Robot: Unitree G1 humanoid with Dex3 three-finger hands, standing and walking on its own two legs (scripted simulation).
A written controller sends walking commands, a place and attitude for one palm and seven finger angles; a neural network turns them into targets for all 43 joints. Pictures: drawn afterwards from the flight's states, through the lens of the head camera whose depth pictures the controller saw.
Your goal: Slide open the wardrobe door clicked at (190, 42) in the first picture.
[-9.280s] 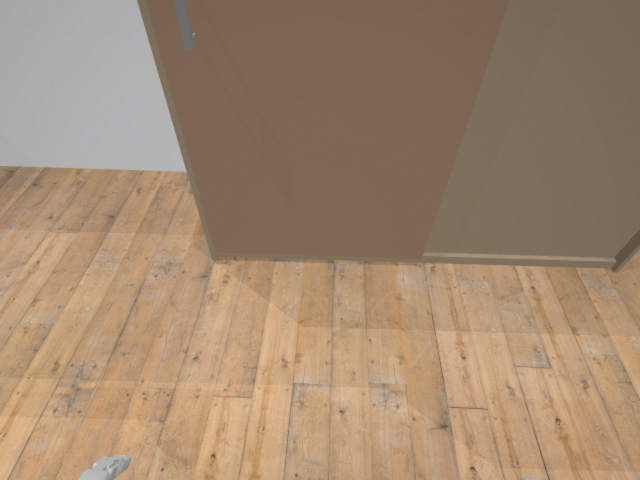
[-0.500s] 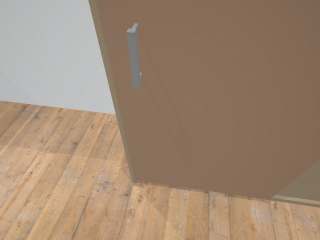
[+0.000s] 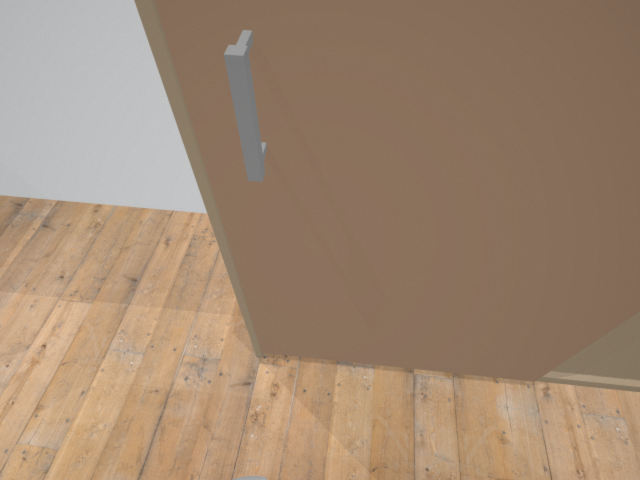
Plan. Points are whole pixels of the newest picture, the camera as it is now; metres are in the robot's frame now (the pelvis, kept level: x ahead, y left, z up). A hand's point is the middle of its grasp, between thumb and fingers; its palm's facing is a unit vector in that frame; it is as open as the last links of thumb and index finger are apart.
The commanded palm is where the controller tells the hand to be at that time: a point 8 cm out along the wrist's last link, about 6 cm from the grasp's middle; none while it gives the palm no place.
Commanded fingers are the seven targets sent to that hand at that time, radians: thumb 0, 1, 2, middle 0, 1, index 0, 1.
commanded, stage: come to a stop and stand still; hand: left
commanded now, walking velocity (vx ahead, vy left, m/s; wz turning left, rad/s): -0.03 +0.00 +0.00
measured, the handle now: (251, 112) +0.49 +0.11 +0.19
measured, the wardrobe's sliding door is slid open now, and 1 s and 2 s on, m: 0.00 0.00 0.00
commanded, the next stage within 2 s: look again from close up in 1.28 s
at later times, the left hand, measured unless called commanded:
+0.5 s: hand out of the picture +0.04 +0.29 -0.15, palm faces +0.01 -0.95 -0.30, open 7.4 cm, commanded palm none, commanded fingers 0.00 0.90 0.90 -0.20 -0.30 -0.20 -0.30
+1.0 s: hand out of the picture -0.01 +0.28 -0.15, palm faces -0.01 -0.95 -0.30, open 7.4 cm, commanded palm none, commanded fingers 0.00 0.90 0.90 -0.20 -0.30 -0.20 -0.30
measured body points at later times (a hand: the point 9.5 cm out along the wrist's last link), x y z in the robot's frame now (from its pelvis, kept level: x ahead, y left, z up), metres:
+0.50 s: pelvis -0.03 +0.06 +0.00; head -0.05 +0.06 +0.45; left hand +0.04 +0.34 -0.13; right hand +0.06 -0.21 -0.12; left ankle +0.00 +0.13 -0.73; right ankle +0.02 -0.10 -0.73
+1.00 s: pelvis -0.03 +0.05 +0.01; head -0.04 +0.05 +0.46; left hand +0.00 +0.33 -0.13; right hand +0.03 -0.24 -0.12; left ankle +0.00 +0.13 -0.73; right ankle +0.02 -0.09 -0.73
